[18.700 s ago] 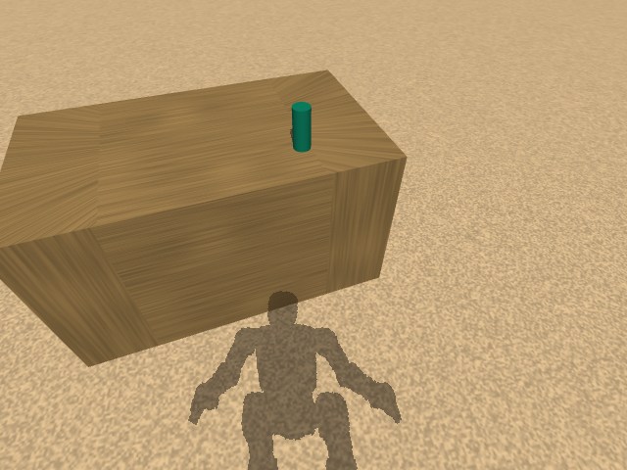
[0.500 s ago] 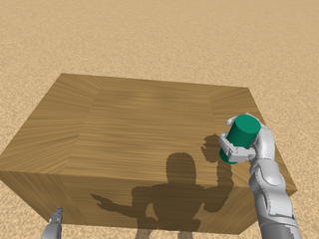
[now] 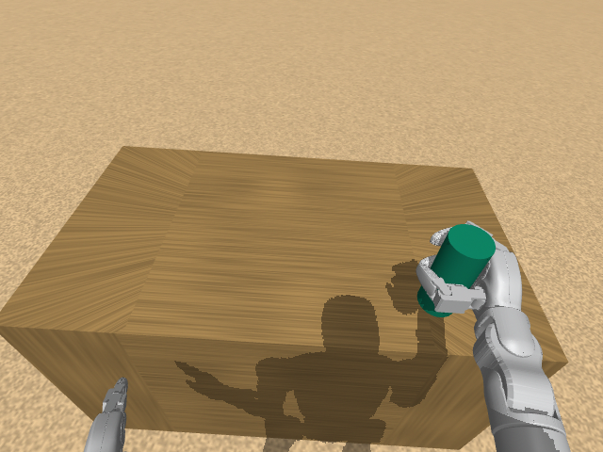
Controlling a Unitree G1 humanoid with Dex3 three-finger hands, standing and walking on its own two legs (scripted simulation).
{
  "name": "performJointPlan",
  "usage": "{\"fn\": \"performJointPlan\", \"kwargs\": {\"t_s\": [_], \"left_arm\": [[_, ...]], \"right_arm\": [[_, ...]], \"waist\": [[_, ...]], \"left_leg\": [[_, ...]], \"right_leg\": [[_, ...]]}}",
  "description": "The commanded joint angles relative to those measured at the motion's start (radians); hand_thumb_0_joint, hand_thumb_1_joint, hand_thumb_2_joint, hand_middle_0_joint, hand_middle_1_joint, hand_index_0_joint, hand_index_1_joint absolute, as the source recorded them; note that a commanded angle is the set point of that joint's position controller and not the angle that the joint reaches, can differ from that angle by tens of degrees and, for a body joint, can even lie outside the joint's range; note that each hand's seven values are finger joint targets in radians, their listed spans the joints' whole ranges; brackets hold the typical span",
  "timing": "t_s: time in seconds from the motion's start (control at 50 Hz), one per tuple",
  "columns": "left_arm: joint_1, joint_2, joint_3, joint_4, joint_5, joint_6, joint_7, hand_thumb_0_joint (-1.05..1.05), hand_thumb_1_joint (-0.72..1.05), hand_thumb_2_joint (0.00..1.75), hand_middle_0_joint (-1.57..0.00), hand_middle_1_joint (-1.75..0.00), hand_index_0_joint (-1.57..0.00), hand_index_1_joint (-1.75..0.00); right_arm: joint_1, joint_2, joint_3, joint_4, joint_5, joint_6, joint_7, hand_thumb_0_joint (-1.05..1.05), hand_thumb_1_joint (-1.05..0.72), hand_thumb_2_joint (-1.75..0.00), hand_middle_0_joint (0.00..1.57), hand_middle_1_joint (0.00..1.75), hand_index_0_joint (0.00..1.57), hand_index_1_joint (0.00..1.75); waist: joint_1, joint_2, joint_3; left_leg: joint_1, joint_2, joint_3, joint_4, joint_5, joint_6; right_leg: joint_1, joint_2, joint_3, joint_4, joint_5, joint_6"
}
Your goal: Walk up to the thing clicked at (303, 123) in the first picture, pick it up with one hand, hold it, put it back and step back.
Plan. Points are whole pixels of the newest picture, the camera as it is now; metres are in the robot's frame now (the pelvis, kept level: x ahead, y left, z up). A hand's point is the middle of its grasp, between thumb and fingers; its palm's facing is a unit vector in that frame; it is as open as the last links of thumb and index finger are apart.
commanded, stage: crouch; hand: right
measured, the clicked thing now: (451, 273) +0.34 -0.18 +0.11
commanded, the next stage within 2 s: lower in 1.28 s
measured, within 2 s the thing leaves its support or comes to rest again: neither
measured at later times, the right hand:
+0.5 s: hand (430, 258) +0.42 -0.19 +0.04, palm faces +0.17 +0.99 +0.01, open 7.4 cm
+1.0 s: hand (429, 251) +0.47 -0.21 +0.00, palm faces +0.18 +0.98 +0.00, open 7.4 cm
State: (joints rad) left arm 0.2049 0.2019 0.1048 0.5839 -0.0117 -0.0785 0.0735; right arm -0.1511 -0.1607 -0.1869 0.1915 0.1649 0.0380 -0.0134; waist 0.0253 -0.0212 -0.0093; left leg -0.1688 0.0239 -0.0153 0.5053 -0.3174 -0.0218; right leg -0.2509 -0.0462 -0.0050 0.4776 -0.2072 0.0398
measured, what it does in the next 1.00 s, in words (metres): lowers itself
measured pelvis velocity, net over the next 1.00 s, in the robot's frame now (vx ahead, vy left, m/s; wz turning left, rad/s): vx -0.02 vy -0.02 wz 0.04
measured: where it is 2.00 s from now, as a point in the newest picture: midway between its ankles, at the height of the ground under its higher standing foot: outside the picture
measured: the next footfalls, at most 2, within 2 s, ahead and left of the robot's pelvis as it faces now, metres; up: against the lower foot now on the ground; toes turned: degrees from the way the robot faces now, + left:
none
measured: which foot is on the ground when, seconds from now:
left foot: down 0.00-1.00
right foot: down 0.00-1.00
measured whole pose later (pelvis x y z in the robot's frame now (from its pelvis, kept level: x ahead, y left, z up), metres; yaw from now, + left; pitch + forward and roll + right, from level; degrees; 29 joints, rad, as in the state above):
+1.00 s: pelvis -0.02 -0.02 -0.05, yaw +2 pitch +17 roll +2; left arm 0.32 0.23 0.06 0.25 0.05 -0.10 0.01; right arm -0.74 -0.41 -0.42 1.10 0.05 -0.40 0.02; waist 0.18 0.01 -0.11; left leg -0.75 -0.01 -0.03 0.91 -0.45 -0.05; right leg -0.86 -0.08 0.00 0.95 -0.38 0.02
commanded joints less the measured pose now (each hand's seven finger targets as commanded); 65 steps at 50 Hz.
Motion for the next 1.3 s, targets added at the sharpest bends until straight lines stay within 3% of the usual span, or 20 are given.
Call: {"fn": "performJointPlan", "kwargs": {"t_s": [0.0, 0.06, 0.1, 0.12, 0.14, 0.16, 0.18, 0.2, 0.22, 0.38, 0.42, 0.48, 0.5, 0.58, 0.6, 0.7, 0.84, 0.92, 1.1, 1.28], "left_arm": [[-0.095, 0.157, 0.074, -0.098, 0.002, -0.048, 0.003, 0.0, -0.54, 0.04, -0.05, -0.05, -0.05, -0.05], [-0.094, 0.168, 0.075, -0.11, 0.001, -0.061, 0.0, 0.0, -0.55, 0.04, -0.05, -0.05, -0.05, -0.05], [-0.151, 0.168, 0.058, -0.239, 0.003, -0.087, 0.003, 0.0, -0.55, 0.05, -0.05, -0.05, -0.05, -0.05], [-0.035, 0.159, 0.065, -0.106, 0.007, -0.076, 0.012, 0.0, -0.56, 0.06, -0.05, -0.05, -0.05, -0.05], [-0.076, 0.128, 0.025, -0.162, 0.004, -0.082, 0.007, 0.0, -0.57, 0.06, -0.05, -0.05, -0.05, -0.06], [-0.142, 0.143, 0.036, -0.209, 0.005, -0.097, 0.012, 0.0, -0.56, 0.06, -0.05, -0.06, -0.05, -0.06], [-0.119, 0.21, 0.101, -0.164, 0.012, -0.099, 0.022, 0.0, -0.57, 0.07, -0.05, -0.05, -0.05, -0.06], [-0.126, 0.161, 0.046, -0.17, 0.013, -0.102, 0.016, 0.0, -0.57, 0.07, -0.05, -0.05, -0.05, -0.06], [-0.11, 0.174, 0.07, -0.147, 0.016, -0.102, 0.017, 0.0, -0.57, 0.07, -0.05, -0.05, -0.05, -0.06], [-0.093, 0.13, -0.001, -0.206, 0.029, -0.105, -0.004, 0.0, -0.56, 0.06, -0.06, -0.06, -0.06, -0.06], [-0.042, 0.191, 0.048, -0.244, 0.032, -0.105, -0.002, 0.0, -0.57, 0.06, -0.06, -0.06, -0.06, -0.06], [-0.031, 0.155, 0.014, -0.285, 0.032, -0.097, -0.014, 0.0, -0.56, 0.06, -0.06, -0.06, -0.06, -0.06], [-0.033, 0.201, 0.066, -0.311, 0.034, -0.101, -0.009, 0.0, -0.57, 0.06, -0.06, -0.06, -0.06, -0.06], [0.005, 0.182, 0.037, -0.396, 0.037, -0.102, -0.015, 0.0, -0.56, 0.06, -0.06, -0.06, -0.06, -0.06], [-0.003, 0.147, -0.001, -0.421, 0.039, -0.106, -0.02, 0.0, -0.56, 0.06, -0.06, -0.06, -0.06, -0.06], [0.079, 0.125, -0.016, -0.367, 0.053, -0.097, -0.038, 0.0, -0.56, 0.06, -0.06, -0.06, -0.06, -0.06], [0.091, 0.236, 0.082, -0.464, 0.064, -0.082, -0.043, 0.0, -0.56, 0.06, -0.06, -0.06, -0.06, -0.06], [0.073, 0.15, -0.001, -0.517, 0.062, -0.076, -0.055, 0.0, -0.56, 0.06, -0.06, -0.06, -0.05, -0.06], [0.159, 0.19, 0.05, -0.526, 0.072, -0.05, -0.068, 0.0, -0.54, 0.05, -0.05, -0.06, -0.05, -0.05], [0.108, 0.194, 0.042, -0.632, 0.072, -0.028, -0.073, 0.0, -0.55, 0.06, -0.05, -0.05, -0.05, -0.06]], "right_arm": [[-0.434, -0.172, -0.078, -0.104, 0.007, -0.108, -0.001, 0.0, -0.44, -1.35, 1.4, 1.48, 1.43, 1.49], [-0.512, -0.184, -0.076, -0.054, 0.0, -0.155, 0.008, 0.0, -0.4, -1.31, 1.35, 1.44, 1.38, 1.44], [-0.618, -0.239, -0.102, -0.124, 0.0, -0.212, 0.009, 0.0, -0.41, -1.3, 1.34, 1.42, 1.37, 1.42], [-0.607, -0.25, -0.114, -0.024, 0.001, -0.223, 0.01, 0.0, -0.4, -1.3, 1.34, 1.42, 1.37, 1.42], [-0.614, -0.228, -0.097, -0.005, 0.004, -0.245, 0.017, 0.0, -0.4, -1.31, 1.34, 1.43, 1.37, 1.43], [-0.597, -0.203, -0.094, 0.081, 0.012, -0.262, 0.023, 0.0, -0.4, -1.29, 1.33, 1.41, 1.36, 1.41], [-0.647, -0.273, -0.138, 0.063, 0.01, -0.284, 0.022, 0.0, -0.37, -1.29, 1.32, 1.41, 1.35, 1.41], [-0.647, -0.262, -0.129, 0.141, 0.007, -0.301, 0.025, 0.0, -0.39, -1.29, 1.33, 1.41, 1.36, 1.41], [-0.68, -0.265, -0.128, 0.153, 0.004, -0.317, 0.029, 0.0, -0.4, -1.3, 1.33, 1.42, 1.36, 1.42], [-0.855, -0.389, -0.195, 0.353, -0.027, -0.431, 0.031, 0.0, -0.4, -1.38, 1.37, 1.49, 1.41, 1.49], [-0.867, -0.414, -0.217, 0.422, -0.03, -0.443, 0.034, 0.0, -0.43, -1.4, 1.4, 1.52, 1.43, 1.52], [-0.883, -0.399, -0.205, 0.503, -0.038, -0.458, 0.041, 0.0, -0.43, -1.38, 1.38, 1.49, 1.42, 1.49], [-0.925, -0.432, -0.225, 0.483, -0.043, -0.469, 0.037, 0.0, -0.42, -1.38, 1.37, 1.48, 1.4, 1.48], [-0.942, -0.403, -0.201, 0.565, -0.052, -0.487, 0.042, 0.0, -0.39, -1.34, 1.33, 1.44, 1.36, 1.44], [-0.992, -0.394, -0.188, 0.533, -0.054, -0.496, 0.045, 0.0, -0.39, -1.33, 1.32, 1.43, 1.35, 1.43], [-1.033, -0.461, -0.225, 0.594, -0.074, -0.517, 0.059, 0.0, -0.44, -1.33, 1.33, 1.43, 1.36, 1.43], [-1.046, -0.514, -0.269, 0.648, -0.1, -0.522, 0.034, 0.0, -0.46, -1.36, 1.36, 1.46, 1.39, 1.46], [-1.085, -0.464, -0.24, 0.651, -0.099, -0.535, 0.037, 0.0, -0.42, -1.34, 1.35, 1.45, 1.38, 1.45], [-1.101, -0.531, -0.286, 0.671, -0.118, -0.533, 0.041, 0.0, -0.47, -1.34, 1.37, 1.45, 1.39, 1.45], [-1.156, -0.553, -0.287, 0.673, -0.135, -0.538, 0.048, 0.0, -0.46, -1.37, 1.39, 1.49, 1.42, 1.49]], "waist": [[0.04, 0.018, -0.119], [0.058, 0.026, -0.162], [0.049, 0.033, -0.34], [0.053, 0.037, -0.287], [0.045, 0.049, -0.301], [0.053, 0.091, -0.319], [0.051, 0.054, -0.356], [0.047, 0.049, -0.35], [0.052, 0.015, -0.35], [0.062, -0.06, -0.453], [0.081, -0.047, -0.476], [0.093, -0.031, -0.425], [0.105, -0.028, -0.469], [0.134, 0.006, -0.493], [0.122, -0.022, -0.524], [0.115, -0.138, -0.542], [0.144, -0.122, -0.573], [0.137, -0.102, -0.549], [0.156, -0.176, -0.612], [0.179, -0.151, -0.649]], "left_leg": [[-0.152, -0.025, 0.034, -0.096, 0.181, -0.004], [-0.189, -0.029, 0.033, -0.067, 0.192, -0.004], [-0.125, -0.026, 0.027, -0.04, 0.258, -0.008], [-0.168, -0.033, 0.034, -0.024, 0.269, -0.008], [-0.163, -0.03, 0.031, -0.011, 0.284, -0.009], [-0.17, -0.034, 0.032, 0.004, 0.289, -0.014], [-0.175, -0.03, 0.028, 0.026, 0.305, -0.013], [-0.196, -0.03, 0.027, 0.037, 0.3, -0.013], [-0.231, -0.028, 0.024, 0.05, 0.272, -0.008], [-0.28, -0.038, 0.015, 0.138, 0.29, 0.0], [-0.293, -0.044, 0.021, 0.145, 0.283, 0.001], [-0.331, -0.047, 0.016, 0.152, 0.226, 0.003], [-0.345, -0.05, 0.019, 0.164, 0.22, 0.004], [-0.39, -0.059, 0.032, 0.187, 0.212, 0.004], [-0.394, -0.06, 0.032, 0.196, 0.209, 0.007], [-0.486, -0.06, 0.029, 0.25, 0.217, 0.015], [-0.534, -0.074, 0.048, 0.286, 0.175, 0.02], [-0.519, -0.07, 0.043, 0.294, 0.144, 0.019], [-0.589, -0.073, 0.042, 0.36, 0.235, 0.018], [-0.58, -0.074, 0.043, 0.377, 0.228, 0.015]], "right_leg": [[0.115, 0.034, -0.044, -0.037, 0.048, -0.049], [0.114, 0.028, -0.039, -0.01, 0.055, -0.05], [0.171, 0.027, -0.035, 0.029, 0.122, -0.048], [0.153, 0.024, -0.031, 0.043, 0.134, -0.05], [0.133, 0.026, -0.031, 0.058, 0.147, -0.053], [0.119, 0.024, -0.028, 0.076, 0.149, -0.053], [0.122, 0.022, -0.027, 0.094, 0.168, -0.052], [0.09, 0.023, -0.027, 0.109, 0.167, -0.053], [0.082, 0.021, -0.026, 0.121, 0.144, -0.05], [-0.029, 0.017, -0.022, 0.216, 0.168, -0.047], [-0.029, 0.014, -0.015, 0.226, 0.168, -0.046], [-0.094, 0.016, -0.017, 0.232, 0.097, -0.051], [-0.083, 0.012, -0.011, 0.24, 0.094, -0.052], [-0.082, 0.005, 0.001, 0.269, 0.1, -0.052], [-0.074, 0.004, 0.002, 0.278, 0.11, -0.05], [-0.093, 0.002, 0.006, 0.334, 0.186, -0.039], [-0.114, -0.01, 0.025, 0.362, 0.166, -0.039], [-0.2, -0.002, 0.017, 0.373, 0.06, -0.045], [-0.166, -0.01, 0.021, 0.45, 0.224, -0.041], [-0.228, -0.008, 0.023, 0.484, 0.149, -0.05]]}}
